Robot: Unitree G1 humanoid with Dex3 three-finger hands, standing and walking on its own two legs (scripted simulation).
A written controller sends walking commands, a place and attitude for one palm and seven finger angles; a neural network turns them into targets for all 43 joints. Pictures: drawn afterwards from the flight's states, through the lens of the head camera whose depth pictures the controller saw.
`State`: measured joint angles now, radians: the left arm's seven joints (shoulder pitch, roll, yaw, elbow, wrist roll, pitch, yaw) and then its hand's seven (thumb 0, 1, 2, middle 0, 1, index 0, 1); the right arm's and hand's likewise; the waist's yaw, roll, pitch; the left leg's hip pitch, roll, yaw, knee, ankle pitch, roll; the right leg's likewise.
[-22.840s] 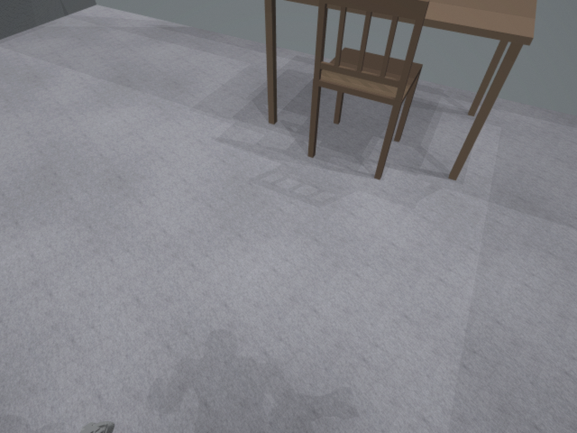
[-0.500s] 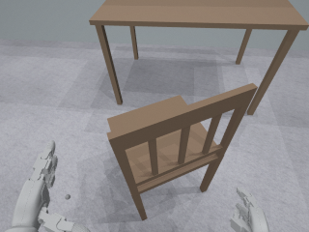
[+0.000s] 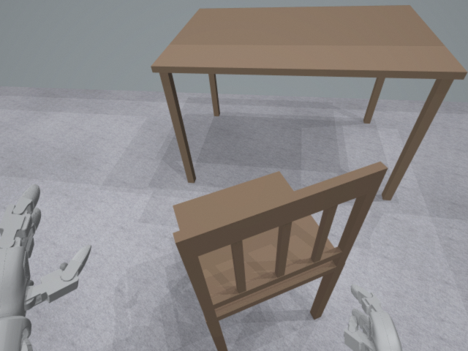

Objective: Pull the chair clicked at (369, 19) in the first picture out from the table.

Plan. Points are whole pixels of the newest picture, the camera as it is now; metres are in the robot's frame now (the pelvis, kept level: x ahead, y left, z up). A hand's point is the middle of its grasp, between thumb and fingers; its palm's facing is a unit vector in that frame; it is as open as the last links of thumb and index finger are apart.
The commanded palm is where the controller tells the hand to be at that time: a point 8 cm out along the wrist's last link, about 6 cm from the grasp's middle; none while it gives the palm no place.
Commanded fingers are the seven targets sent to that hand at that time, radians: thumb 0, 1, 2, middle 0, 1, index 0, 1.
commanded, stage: draw the hand back to the body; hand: left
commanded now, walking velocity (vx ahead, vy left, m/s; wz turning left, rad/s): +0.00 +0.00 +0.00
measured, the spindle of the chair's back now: (282, 250) +0.37 -0.05 -0.11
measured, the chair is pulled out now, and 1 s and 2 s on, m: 0.61 0.61 0.61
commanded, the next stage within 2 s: step back with the hand held close in 0.48 s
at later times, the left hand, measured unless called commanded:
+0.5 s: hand (43, 255) +0.18 +0.27 +0.16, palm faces +0.47 -0.77 -0.43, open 7.4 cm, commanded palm +0.14 +0.31 +0.18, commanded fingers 0.00 0.90 0.90 -0.20 -0.30 -0.20 -0.30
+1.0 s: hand (39, 270) +0.17 +0.27 +0.15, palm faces +0.36 -0.76 -0.54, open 7.4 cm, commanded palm +0.11 +0.31 +0.18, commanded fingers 0.00 0.90 0.90 -0.20 -0.30 -0.20 -0.30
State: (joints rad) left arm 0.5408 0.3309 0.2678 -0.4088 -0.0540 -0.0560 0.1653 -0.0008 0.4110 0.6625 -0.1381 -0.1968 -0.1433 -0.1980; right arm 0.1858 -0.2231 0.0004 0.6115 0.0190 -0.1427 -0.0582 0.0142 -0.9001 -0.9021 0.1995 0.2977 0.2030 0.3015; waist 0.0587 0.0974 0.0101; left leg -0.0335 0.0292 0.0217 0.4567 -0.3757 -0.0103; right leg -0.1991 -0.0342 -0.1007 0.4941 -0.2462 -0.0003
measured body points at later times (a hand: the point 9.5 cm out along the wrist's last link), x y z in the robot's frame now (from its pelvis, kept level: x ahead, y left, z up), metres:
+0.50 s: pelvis -0.01 +0.01 +0.00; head -0.02 -0.02 +0.45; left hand +0.15 +0.30 +0.19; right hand +0.17 -0.23 -0.09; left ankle -0.08 +0.12 -0.74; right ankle +0.01 -0.12 -0.74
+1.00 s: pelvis -0.04 +0.02 +0.00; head -0.01 +0.00 +0.45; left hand +0.14 +0.31 +0.18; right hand +0.12 -0.23 -0.10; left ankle -0.08 +0.12 -0.74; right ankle +0.01 -0.12 -0.74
